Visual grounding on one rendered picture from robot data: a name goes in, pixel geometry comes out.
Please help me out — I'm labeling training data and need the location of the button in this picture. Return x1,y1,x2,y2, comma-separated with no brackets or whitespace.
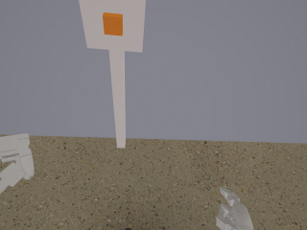
103,12,123,36

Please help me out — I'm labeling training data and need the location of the panel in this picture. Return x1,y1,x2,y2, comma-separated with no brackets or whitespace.
79,0,146,149

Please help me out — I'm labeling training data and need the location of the right robot hand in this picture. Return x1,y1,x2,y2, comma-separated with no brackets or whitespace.
216,187,254,230

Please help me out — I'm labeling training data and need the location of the left robot hand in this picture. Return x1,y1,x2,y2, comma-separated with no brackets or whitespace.
0,133,35,195

